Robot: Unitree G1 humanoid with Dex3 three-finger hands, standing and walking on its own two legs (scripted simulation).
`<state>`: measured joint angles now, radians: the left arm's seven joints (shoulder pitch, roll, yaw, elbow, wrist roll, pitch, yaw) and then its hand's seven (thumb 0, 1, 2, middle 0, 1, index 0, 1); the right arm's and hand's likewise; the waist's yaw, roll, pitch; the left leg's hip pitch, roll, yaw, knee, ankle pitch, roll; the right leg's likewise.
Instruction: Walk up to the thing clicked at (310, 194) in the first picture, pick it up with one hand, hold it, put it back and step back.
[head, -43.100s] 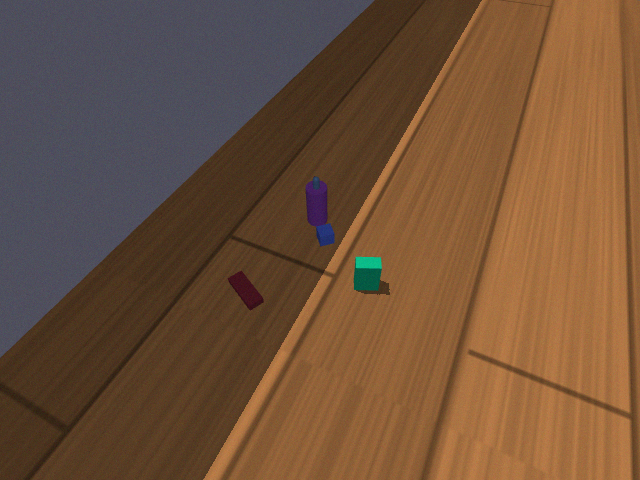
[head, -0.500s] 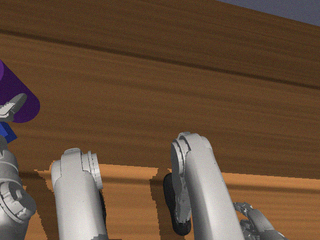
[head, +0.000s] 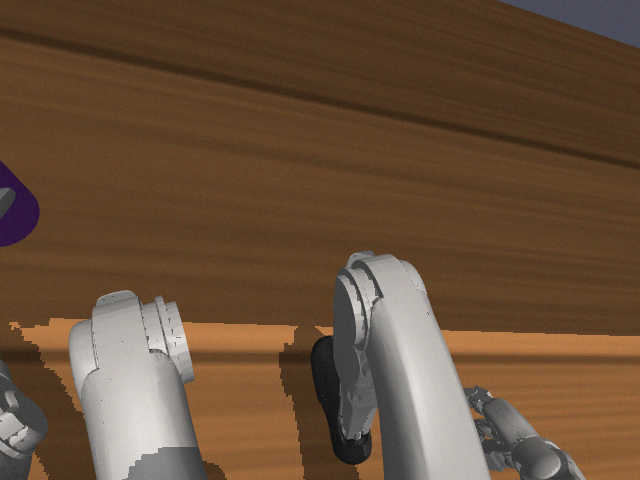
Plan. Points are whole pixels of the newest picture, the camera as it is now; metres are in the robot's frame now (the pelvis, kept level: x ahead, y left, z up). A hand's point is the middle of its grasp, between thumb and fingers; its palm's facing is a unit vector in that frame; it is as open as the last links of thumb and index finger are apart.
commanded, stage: lower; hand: left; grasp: from the side
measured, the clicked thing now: out of the picture +0.45 +0.33 -0.09
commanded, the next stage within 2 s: loosen in 1.20 s
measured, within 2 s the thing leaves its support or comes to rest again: neither
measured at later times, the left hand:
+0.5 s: hand out of the picture +0.45 +0.34 -0.15, palm faces +0.51 -0.86 -0.05, open 11.6 cm
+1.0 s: hand out of the picture +0.46 +0.34 -0.18, palm faces +0.51 -0.86 -0.05, open 11.7 cm
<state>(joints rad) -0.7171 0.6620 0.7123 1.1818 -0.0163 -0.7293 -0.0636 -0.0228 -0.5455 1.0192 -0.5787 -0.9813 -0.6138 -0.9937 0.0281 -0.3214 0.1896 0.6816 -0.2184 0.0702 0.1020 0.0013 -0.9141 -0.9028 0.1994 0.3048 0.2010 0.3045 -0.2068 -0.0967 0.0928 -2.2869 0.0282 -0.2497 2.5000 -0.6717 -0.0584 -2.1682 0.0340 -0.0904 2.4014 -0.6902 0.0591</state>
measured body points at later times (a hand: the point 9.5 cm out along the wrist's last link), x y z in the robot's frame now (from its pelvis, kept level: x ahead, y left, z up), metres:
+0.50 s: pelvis +0.00 +0.00 -0.02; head +0.25 +0.13 +0.33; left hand +0.42 +0.38 -0.15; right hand +0.11 -0.28 -0.09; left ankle +0.08 +0.14 -0.28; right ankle +0.11 -0.13 -0.27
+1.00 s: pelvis -0.01 +0.01 -0.02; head +0.25 +0.16 +0.31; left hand +0.43 +0.38 -0.18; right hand +0.12 -0.26 -0.07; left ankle +0.08 +0.14 -0.28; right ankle +0.11 -0.13 -0.27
